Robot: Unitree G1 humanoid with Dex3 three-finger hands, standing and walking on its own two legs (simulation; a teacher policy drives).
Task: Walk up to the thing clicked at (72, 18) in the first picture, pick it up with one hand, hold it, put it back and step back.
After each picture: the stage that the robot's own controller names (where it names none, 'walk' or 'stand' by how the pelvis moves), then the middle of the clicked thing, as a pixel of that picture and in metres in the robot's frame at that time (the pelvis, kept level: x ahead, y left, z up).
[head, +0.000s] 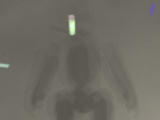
stand; (71, 25) +1.64 +0.11 -0.65
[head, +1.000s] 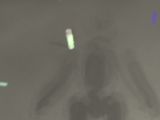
walk; (70, 39) +1.53 +0.26 -0.63
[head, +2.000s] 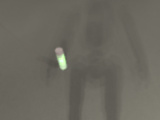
walk; (61, 58) +1.00 +0.29 -0.64
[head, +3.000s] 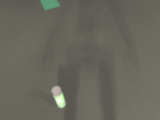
walk; (59, 97) +0.61 +0.25 -0.65
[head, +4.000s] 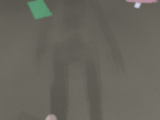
stand; out of the picture +0.41 +0.20 -0.64
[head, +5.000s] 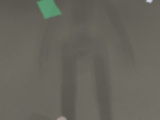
walk; out of the picture +0.38 +0.18 -0.65
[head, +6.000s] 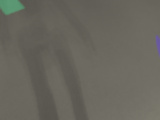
walk; out of the picture +0.25 +0.13 -0.63
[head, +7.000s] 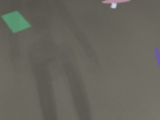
stand; out of the picture +0.28 +0.18 -0.65
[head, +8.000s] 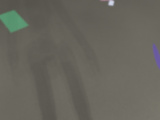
stand; out of the picture +0.29 +0.19 -0.66
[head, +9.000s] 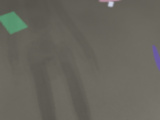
stand; out of the picture +0.27 +0.19 -0.66
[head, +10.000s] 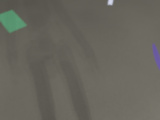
stand; out of the picture +0.27 +0.19 -0.66
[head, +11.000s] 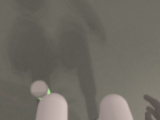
go down; (42, 92) +0.33 +0.18 -0.37
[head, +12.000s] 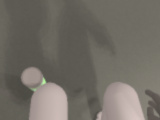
go down; (36, 82) +0.35 +0.20 -0.26
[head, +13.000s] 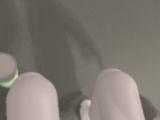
close in; (5, 73) +0.34 +0.21 -0.17
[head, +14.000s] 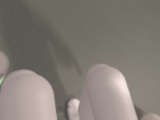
close; out of the picture +0.35 +0.22 -0.16
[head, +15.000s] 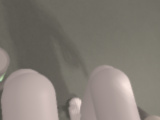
lift; out of the picture +0.33 +0.23 -0.15
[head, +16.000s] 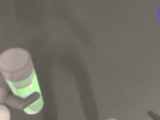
lift; (25, 86) +0.31 +0.18 +0.04
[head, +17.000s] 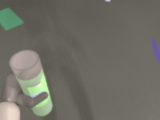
hold; (35, 87) +0.31 +0.16 +0.07
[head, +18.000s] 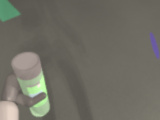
hold; (34, 88) +0.32 +0.17 +0.03
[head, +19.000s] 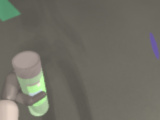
crouch; (33, 87) +0.32 +0.17 +0.03
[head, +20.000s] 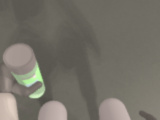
crouch; (29, 76) +0.36 +0.18 -0.04
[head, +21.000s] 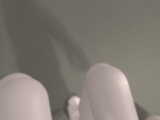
lower; out of the picture +0.37 +0.24 -0.16
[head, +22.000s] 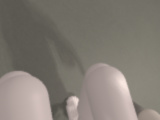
lower; out of the picture +0.36 +0.24 -0.16
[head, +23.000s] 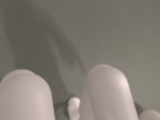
lower; out of the picture +0.34 +0.25 -0.16
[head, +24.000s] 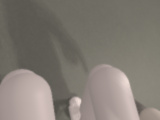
lower; out of the picture +0.32 +0.24 -0.16
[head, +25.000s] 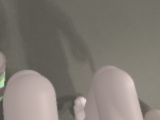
draw back; out of the picture +0.31 +0.24 -0.17
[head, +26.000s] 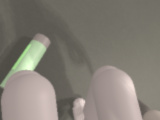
withdraw; (27, 62) +0.41 +0.12 -0.25
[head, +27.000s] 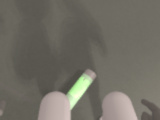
walk; (78, 89) +0.38 +0.02 -0.44
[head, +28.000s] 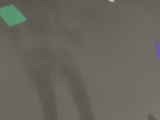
stand; out of the picture +0.27 -0.04 -0.68
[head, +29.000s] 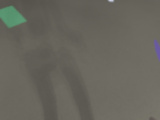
stand; out of the picture +0.24 -0.07 -0.68
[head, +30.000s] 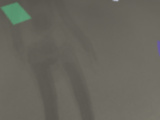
stand; out of the picture +0.21 -0.11 -0.70
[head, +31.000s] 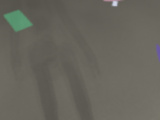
stand; out of the picture +0.21 -0.12 -0.74
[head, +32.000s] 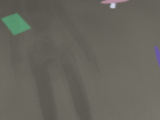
stand; out of the picture +0.19 -0.11 -0.75
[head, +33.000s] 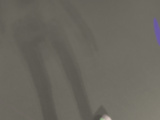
walk; out of the picture +0.24 -0.15 -0.72
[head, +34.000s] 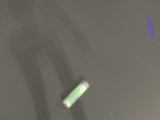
walk; (76, 93) +0.57 +0.02 -0.73
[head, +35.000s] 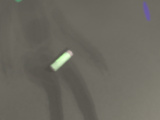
walk; (61, 60) +0.98 +0.28 -0.73
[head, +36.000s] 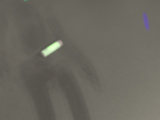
stand; (52, 48) +1.23 +0.32 -0.73
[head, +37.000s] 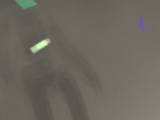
stand; (40, 45) +1.39 +0.48 -0.75
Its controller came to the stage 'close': yes
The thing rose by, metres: 0.68
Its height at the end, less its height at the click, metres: -0.09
